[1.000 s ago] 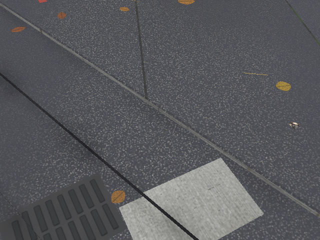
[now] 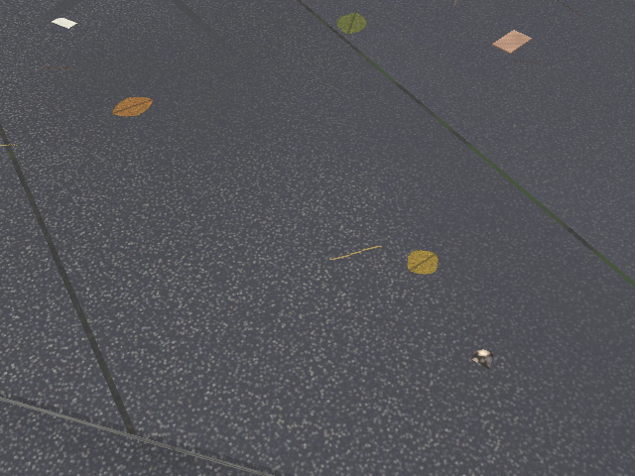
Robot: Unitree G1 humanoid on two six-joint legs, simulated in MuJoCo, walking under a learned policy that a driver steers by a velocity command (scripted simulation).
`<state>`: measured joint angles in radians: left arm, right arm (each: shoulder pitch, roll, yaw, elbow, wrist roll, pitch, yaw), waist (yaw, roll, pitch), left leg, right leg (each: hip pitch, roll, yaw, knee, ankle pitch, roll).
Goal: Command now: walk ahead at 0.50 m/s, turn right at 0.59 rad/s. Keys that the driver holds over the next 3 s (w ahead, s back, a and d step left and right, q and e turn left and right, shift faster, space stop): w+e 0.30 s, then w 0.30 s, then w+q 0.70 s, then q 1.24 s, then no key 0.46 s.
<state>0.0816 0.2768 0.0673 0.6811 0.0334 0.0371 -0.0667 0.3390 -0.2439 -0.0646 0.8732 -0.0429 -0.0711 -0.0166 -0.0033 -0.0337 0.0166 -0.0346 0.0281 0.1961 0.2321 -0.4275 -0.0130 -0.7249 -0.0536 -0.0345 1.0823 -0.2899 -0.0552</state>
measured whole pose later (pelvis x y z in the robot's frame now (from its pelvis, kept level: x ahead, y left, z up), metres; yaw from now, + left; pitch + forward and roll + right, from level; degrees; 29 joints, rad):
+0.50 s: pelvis +0.27 -0.07 +0.02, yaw -16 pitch +2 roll +0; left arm 0.47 0.22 0.05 0.80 0.01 -0.07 0.01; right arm 0.09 -0.24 -0.04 0.70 -0.05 0.01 0.03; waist 0.06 0.05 0.02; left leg -0.79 0.10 0.05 1.04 -0.17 -0.03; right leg 0.01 0.13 0.10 0.22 -0.25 -0.13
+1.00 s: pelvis +0.57 -0.12 +0.06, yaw -9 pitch +2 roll +1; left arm 0.10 0.23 0.00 0.67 0.04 -0.04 -0.02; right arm 0.43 -0.23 -0.06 0.85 0.00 -0.06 0.01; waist -0.07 -0.04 0.02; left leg -0.12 -0.13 -0.05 0.29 -0.20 0.11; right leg -0.67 -0.10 0.05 0.83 -0.10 0.03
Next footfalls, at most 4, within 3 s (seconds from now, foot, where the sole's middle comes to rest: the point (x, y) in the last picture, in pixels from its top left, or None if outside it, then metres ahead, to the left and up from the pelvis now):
0.12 right None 0.20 -0.11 -0.76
0.66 left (362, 420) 0.58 -0.06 -0.72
1.18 right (454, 320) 0.83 -0.29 -0.72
1.66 left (356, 261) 1.00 -0.06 -0.72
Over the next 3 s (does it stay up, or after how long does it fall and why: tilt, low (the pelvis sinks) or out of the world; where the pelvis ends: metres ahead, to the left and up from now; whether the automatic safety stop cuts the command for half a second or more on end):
stays up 0.91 -0.17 0.05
